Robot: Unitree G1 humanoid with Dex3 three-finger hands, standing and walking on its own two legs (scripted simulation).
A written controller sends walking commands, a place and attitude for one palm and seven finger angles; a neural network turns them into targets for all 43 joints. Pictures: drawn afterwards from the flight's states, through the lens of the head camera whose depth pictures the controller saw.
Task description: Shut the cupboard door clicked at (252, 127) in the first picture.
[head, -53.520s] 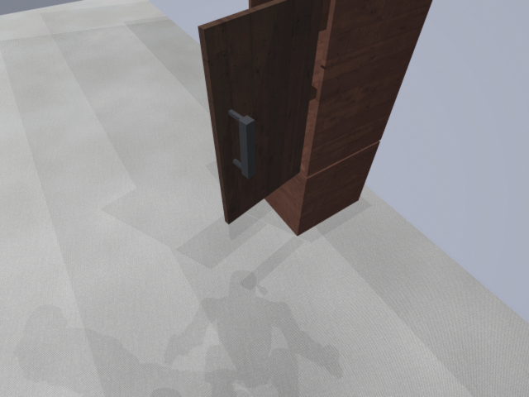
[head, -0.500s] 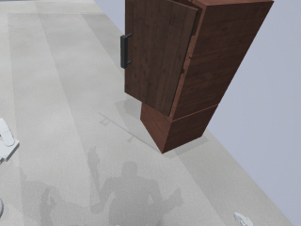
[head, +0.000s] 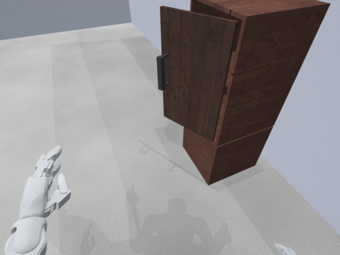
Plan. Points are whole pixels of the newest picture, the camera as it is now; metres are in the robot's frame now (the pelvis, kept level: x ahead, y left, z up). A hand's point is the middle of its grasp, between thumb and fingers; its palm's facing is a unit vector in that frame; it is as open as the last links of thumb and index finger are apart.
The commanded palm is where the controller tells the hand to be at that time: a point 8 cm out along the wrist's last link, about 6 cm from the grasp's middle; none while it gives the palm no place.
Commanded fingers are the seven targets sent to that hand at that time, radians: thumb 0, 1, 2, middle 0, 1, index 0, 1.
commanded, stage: let the arm hang, fingers relaxed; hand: left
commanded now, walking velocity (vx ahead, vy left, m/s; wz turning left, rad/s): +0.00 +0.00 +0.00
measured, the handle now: (164, 71) +0.92 +0.10 -0.01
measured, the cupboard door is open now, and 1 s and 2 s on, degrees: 27 27 27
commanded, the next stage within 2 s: look to check the result in 1.02 s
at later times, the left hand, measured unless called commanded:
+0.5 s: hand out of the picture -0.03 +0.23 -0.15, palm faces +0.00 -0.97 -0.23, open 7.3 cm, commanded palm none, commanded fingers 0.00 0.90 0.90 -0.20 -0.30 -0.20 -0.30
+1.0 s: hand out of the picture -0.04 +0.20 -0.16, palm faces -0.01 -0.99 -0.14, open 7.4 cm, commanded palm none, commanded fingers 0.00 0.90 0.90 -0.20 -0.30 -0.20 -0.30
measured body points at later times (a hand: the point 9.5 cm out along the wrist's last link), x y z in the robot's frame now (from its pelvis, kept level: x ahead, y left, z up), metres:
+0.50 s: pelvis +0.00 +0.03 +0.02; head +0.00 +0.03 +0.47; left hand -0.03 +0.28 -0.14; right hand +0.01 -0.21 -0.14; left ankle +0.06 +0.13 -0.72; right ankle -0.04 -0.08 -0.72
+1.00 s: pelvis -0.01 +0.05 +0.02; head -0.02 +0.05 +0.47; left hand -0.04 +0.25 -0.15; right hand -0.06 -0.16 -0.14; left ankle +0.06 +0.13 -0.72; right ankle -0.04 -0.08 -0.72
